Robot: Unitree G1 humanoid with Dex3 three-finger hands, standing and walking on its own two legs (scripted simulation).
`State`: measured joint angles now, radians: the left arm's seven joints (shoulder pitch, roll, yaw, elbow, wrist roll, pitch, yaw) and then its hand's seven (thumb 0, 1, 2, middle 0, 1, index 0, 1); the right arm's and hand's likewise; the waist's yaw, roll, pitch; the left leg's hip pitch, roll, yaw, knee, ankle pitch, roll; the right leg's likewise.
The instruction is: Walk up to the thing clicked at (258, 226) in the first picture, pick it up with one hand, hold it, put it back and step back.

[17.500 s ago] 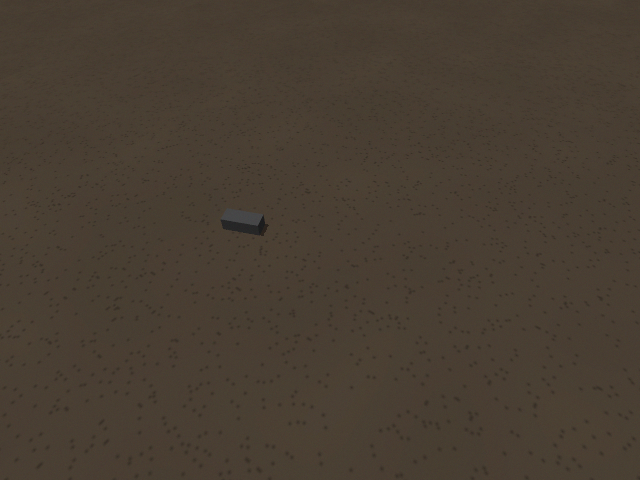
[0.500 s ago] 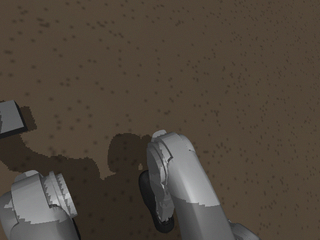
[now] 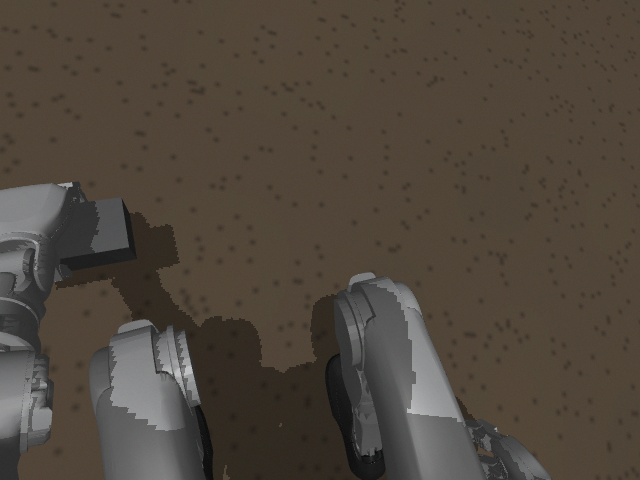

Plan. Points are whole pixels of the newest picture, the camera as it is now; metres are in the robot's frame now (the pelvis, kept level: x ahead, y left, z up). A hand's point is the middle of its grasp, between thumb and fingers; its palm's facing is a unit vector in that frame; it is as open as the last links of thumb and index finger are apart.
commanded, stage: settle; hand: left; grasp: from above
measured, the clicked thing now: (59, 240) +0.45 +0.28 -0.19
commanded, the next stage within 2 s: lift in 0.04 s
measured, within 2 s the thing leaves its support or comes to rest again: neither
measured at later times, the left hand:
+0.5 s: hand (14, 244) +0.42 +0.29 -0.10, palm faces -0.47 -0.07 -0.88, open 10.3 cm
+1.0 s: hand out of the picture +0.36 +0.29 +0.08, palm faces -0.43 -0.10 -0.90, open 10.3 cm
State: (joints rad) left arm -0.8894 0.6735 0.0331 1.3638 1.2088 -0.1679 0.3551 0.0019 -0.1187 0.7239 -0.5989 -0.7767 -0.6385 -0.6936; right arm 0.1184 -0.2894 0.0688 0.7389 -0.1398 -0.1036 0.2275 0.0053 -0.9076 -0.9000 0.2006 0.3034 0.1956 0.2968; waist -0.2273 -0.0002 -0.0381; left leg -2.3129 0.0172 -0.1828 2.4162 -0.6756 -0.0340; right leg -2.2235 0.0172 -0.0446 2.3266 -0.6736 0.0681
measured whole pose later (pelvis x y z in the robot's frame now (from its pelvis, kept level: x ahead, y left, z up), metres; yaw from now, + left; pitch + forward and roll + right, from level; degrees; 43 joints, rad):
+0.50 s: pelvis +0.00 +0.00 +0.04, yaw +2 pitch +34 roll -7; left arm -0.77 0.62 0.02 1.13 1.15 -0.12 0.21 0.00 -0.12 0.72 -0.60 -0.77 -0.64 -0.69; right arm 0.19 -0.27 0.01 0.72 -0.07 -0.01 0.13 0.01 -0.90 -0.90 0.20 0.30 0.20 0.30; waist -0.19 0.03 -0.12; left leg -2.21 0.02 -0.14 2.27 -0.65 -0.02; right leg -2.13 0.00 -0.02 2.20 -0.66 0.06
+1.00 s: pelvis +0.00 +0.01 +0.18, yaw +5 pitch +29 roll -5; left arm -0.46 0.53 -0.08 0.71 1.03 -0.02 0.09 0.00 -0.11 0.71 -0.61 -0.76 -0.64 -0.68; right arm 0.15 -0.25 -0.03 0.66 0.01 0.04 0.02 0.01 -0.90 -0.90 0.20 0.30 0.20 0.30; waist -0.10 0.03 -0.18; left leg -1.73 0.04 -0.08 1.83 -0.61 -0.01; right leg -1.67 -0.02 -0.01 1.78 -0.61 0.06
